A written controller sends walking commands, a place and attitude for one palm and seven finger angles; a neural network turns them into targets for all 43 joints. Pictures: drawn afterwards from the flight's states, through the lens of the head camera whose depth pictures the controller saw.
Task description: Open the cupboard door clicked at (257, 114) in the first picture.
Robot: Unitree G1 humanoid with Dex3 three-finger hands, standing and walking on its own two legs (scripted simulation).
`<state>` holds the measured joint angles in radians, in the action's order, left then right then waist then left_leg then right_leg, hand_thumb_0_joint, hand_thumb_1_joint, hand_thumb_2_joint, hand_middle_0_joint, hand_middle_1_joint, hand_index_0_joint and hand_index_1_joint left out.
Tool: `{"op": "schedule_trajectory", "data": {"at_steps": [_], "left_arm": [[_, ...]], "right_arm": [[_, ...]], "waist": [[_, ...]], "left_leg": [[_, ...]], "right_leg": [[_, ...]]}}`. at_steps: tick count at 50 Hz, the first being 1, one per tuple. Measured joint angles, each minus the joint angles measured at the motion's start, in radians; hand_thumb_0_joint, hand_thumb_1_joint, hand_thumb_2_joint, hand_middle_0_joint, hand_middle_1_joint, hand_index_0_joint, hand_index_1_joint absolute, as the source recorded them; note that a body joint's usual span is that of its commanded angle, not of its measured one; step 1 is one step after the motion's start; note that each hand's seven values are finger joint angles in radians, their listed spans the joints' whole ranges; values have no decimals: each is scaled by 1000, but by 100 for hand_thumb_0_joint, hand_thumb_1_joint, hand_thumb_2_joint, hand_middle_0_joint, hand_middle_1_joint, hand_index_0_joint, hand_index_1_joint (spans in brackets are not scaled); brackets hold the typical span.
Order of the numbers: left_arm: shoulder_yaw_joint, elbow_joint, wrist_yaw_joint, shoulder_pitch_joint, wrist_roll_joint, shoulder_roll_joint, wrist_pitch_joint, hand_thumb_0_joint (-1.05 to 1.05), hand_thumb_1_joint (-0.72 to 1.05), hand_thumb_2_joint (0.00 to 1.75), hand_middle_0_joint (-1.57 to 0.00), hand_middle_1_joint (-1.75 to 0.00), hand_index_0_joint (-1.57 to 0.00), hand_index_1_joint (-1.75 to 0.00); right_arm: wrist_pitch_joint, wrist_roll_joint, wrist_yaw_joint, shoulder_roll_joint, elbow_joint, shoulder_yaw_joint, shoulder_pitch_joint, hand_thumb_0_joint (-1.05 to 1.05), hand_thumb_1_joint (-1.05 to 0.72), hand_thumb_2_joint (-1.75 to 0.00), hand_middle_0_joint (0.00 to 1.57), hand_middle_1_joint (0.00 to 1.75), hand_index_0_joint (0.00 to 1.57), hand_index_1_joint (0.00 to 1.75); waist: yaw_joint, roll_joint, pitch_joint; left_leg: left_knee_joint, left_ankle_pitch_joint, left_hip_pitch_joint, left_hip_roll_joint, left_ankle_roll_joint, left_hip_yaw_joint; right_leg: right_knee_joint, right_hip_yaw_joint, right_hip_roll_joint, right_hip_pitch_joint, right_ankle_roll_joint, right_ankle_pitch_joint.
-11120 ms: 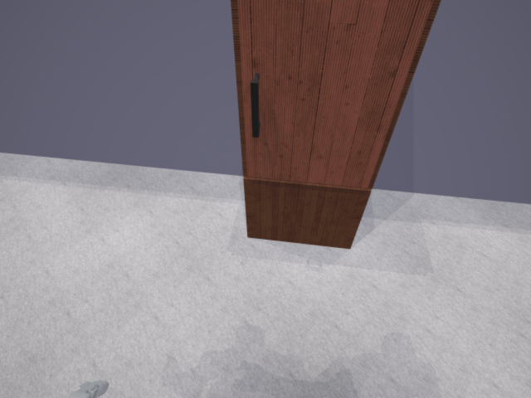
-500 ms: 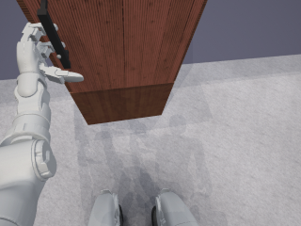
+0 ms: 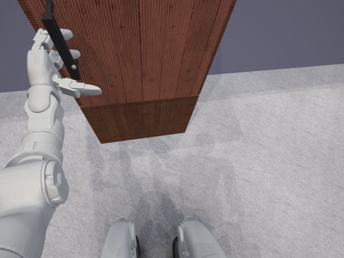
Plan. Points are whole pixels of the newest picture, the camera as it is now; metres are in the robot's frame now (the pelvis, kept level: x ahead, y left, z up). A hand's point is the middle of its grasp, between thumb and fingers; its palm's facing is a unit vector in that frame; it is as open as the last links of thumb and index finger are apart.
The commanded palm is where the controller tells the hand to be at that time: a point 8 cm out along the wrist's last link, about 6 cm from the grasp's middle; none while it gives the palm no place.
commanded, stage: slide the fingers in behind the handle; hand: left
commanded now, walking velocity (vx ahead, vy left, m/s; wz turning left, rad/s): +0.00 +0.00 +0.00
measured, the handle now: (64, 45) +0.59 +0.19 +0.07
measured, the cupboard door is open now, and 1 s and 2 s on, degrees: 0 0 35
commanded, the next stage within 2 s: close the thumb around the handle in 0.12 s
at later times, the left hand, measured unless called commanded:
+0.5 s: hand (72, 66) +0.53 +0.17 +0.07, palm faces +0.09 -1.00 +0.00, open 11.8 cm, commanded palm +0.50 +0.21 +0.06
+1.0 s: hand (74, 65) +0.53 +0.17 +0.07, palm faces +0.09 -1.00 +0.00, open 5.8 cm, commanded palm +0.50 +0.21 +0.06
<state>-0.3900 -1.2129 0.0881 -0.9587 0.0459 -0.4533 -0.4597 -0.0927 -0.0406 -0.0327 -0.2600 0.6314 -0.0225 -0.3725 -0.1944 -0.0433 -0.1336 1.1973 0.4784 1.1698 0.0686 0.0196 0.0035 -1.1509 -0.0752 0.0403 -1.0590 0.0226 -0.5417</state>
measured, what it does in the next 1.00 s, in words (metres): stands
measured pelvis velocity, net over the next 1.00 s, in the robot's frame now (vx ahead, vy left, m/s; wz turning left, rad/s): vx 0.00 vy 0.01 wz -0.01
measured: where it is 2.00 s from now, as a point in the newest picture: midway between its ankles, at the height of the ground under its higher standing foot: outside the picture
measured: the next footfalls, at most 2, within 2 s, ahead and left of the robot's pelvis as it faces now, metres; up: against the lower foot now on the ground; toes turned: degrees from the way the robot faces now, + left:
none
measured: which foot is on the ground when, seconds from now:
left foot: down 0.00-1.00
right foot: down 0.00-1.00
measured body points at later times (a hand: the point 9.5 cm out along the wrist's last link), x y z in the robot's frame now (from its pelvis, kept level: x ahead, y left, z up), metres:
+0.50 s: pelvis +0.00 +0.00 +0.00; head +0.15 +0.02 +0.43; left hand +0.52 +0.23 +0.07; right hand -0.01 -0.26 -0.11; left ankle +0.04 +0.11 -0.64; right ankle +0.00 -0.11 -0.64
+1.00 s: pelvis +0.00 +0.01 +0.00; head +0.15 +0.02 +0.43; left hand +0.52 +0.22 +0.07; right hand -0.01 -0.25 -0.11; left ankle +0.04 +0.11 -0.64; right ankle +0.00 -0.11 -0.64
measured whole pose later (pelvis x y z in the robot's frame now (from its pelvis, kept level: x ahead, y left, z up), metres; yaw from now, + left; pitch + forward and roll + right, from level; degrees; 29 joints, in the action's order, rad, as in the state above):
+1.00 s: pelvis +0.00 +0.01 +0.00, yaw +0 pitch +26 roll -4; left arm -0.39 -1.19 0.07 -0.94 0.05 -0.43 -0.47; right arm -0.10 -0.04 -0.04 -0.25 0.64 -0.02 -0.38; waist -0.19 -0.05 -0.14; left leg 1.19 0.48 1.16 0.07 0.03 0.01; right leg -1.14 -0.06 0.04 -1.05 0.01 -0.54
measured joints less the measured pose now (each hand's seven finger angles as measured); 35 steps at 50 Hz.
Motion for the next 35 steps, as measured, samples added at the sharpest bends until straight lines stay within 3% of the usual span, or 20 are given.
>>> {"op": "schedule_trajectory", "data": {"at_steps": [18,25,35], "left_arm": [[1,9,-2,6,7,5,-6,-1,-42,33,-30,-120,-30,-121],[4,7,0,6,7,3,-5,-1,-15,44,-32,-123,-32,-123],[12,9,-19,-3,2,9,-2,0,37,67,-35,-128,-35,-129]], "right_arm": [[0,0,-2,11,6,-3,-7,0,-91,-89,21,30,20,30],[-3,2,-1,7,5,-3,-9,0,-91,-89,21,30,20,30],[-2,-3,-3,5,11,1,-11,0,-91,-89,21,30,20,30]], "waist": [[6,-4,-2],[4,-3,-1],[4,-4,-2]], "left_leg": [[-3,0,-3,-2,2,3],[-2,1,-5,-2,4,5],[0,-1,3,-5,7,5]], "right_leg": [[2,4,-1,2,-2,0],[3,6,-1,4,-5,1],[2,6,-4,-3,-7,3]]}}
